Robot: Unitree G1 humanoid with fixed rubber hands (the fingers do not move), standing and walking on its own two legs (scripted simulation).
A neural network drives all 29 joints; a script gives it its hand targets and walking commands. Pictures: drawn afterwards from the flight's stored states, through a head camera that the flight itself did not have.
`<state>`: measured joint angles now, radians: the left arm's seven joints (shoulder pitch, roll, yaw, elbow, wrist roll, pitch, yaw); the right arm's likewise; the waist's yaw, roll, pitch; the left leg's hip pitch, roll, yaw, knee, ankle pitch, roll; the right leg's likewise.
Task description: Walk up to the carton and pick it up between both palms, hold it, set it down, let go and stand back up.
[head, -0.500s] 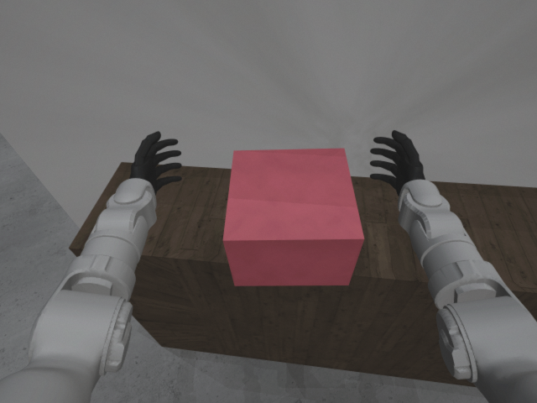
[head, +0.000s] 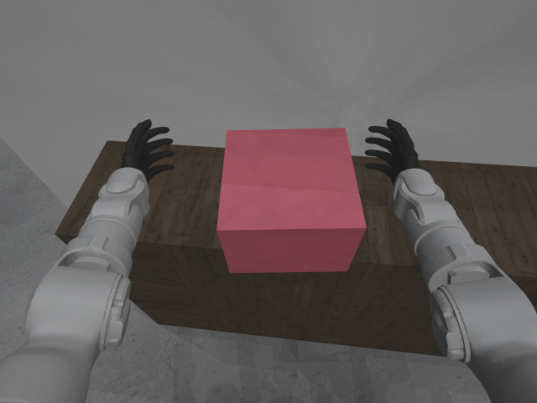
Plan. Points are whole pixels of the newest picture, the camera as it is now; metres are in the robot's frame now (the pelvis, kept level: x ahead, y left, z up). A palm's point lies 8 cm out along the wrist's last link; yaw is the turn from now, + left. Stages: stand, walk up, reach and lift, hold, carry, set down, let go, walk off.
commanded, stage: reach and lift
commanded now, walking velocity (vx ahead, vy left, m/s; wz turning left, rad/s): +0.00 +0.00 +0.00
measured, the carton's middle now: (287, 200) +0.45 -0.04 -0.01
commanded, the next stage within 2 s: none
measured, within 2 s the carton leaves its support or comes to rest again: neither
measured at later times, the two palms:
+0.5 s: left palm (159, 190) +0.47 +0.18 +0.02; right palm (388, 189) +0.43 -0.21 +0.02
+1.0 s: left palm (176, 193) +0.46 +0.15 +0.01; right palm (375, 192) +0.44 -0.20 +0.01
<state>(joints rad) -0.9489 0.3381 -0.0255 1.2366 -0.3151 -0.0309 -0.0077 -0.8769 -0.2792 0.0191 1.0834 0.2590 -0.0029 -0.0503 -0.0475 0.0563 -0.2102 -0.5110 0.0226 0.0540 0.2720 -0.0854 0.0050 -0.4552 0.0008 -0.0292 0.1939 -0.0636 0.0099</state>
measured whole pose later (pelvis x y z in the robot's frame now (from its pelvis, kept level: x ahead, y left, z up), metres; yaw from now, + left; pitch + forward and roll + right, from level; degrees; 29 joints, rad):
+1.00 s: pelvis +0.01 +0.01 -0.01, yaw +0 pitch +32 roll -1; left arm -0.88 0.19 0.06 1.25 -0.14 -0.30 0.03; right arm -0.81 -0.16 -0.14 1.12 0.10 -0.27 -0.06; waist -0.04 0.06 -0.33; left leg -0.74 0.01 0.05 0.22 -0.04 0.01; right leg -0.68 -0.01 -0.02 0.14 -0.02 0.01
